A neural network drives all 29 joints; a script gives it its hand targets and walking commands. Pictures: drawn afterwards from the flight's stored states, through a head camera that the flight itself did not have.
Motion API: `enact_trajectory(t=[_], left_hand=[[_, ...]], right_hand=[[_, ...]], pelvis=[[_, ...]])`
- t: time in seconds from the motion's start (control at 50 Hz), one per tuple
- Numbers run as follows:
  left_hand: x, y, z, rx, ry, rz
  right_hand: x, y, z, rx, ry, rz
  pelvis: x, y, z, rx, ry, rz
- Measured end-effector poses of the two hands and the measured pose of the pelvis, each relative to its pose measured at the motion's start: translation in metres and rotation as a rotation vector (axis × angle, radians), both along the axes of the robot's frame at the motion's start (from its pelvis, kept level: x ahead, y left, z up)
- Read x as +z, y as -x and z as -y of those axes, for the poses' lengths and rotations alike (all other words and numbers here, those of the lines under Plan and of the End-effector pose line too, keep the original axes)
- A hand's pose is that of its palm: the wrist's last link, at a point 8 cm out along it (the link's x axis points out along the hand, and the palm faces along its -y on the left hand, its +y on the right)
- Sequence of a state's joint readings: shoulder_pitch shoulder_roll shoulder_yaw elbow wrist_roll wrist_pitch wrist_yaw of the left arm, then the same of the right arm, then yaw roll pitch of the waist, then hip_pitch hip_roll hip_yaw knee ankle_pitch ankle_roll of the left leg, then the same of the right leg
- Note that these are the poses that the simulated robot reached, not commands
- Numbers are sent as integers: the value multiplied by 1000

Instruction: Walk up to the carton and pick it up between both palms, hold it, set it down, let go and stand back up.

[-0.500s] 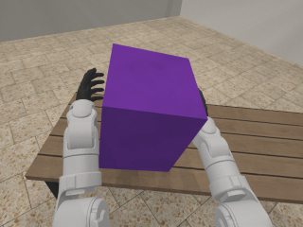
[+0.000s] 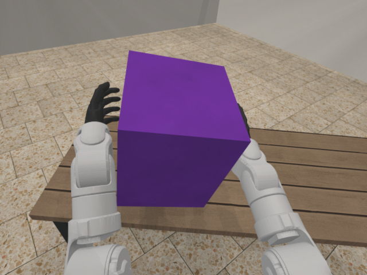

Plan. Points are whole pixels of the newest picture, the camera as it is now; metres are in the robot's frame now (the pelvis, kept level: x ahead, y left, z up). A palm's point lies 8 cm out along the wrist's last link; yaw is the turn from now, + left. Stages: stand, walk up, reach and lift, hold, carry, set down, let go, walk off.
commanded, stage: hold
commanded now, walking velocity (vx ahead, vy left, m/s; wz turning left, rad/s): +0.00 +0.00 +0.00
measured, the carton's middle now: (170, 136) +0.37 +0.01 +0.15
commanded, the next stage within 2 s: none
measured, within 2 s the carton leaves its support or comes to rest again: neither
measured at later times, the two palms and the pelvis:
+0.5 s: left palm (95, 122) +0.36 +0.16 +0.21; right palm (239, 136) +0.35 -0.13 +0.17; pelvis +0.00 +0.00 +0.00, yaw +0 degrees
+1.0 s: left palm (95, 122) +0.36 +0.16 +0.21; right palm (238, 136) +0.35 -0.13 +0.16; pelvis +0.00 +0.00 +0.00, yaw +1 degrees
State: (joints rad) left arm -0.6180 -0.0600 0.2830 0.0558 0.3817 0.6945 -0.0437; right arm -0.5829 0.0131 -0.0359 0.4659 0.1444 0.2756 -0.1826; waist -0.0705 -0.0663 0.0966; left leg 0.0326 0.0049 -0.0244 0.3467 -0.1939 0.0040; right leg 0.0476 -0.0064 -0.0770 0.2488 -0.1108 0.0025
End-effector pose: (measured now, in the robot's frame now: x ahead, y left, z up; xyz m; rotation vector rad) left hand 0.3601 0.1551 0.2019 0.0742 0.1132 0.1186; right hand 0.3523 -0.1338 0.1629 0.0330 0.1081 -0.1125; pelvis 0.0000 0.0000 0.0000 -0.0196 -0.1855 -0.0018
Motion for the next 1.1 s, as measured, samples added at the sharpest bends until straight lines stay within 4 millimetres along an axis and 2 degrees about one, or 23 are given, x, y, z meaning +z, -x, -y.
enact_trajectory(t=[0.24, 0.4, 0.62, 0.76, 0.88, 1.1], left_hand=[[0, 5, -4, 6, 11, -14], [8, 1, -1, -1, -6, 3], [-1, 4, -5, 4, 14, -14], [4, 3, -7, 8, 6, 6], [5, 0, -4, 5, -3, -3], [0, 6, -1, -7, 0, -9]], right_hand=[[2, 2, -4, 9, -1, -10], [5, 0, -1, 3, -6, 8], [1, 1, -4, 8, 5, -7], [6, -2, -6, 12, 1, 14], [3, -3, -4, 9, -4, 6], [-1, 5, -1, -1, -2, 2]], pelvis=[[0, 0, 4, 9, -1, 9], [0, 0, 3, 5, -2, 7], [0, -2, 4, 6, -2, 17], [0, -1, 4, 5, -1, 9], [0, -3, 3, 9, -1, 8], [-1, -3, 2, 7, 0, 29]])
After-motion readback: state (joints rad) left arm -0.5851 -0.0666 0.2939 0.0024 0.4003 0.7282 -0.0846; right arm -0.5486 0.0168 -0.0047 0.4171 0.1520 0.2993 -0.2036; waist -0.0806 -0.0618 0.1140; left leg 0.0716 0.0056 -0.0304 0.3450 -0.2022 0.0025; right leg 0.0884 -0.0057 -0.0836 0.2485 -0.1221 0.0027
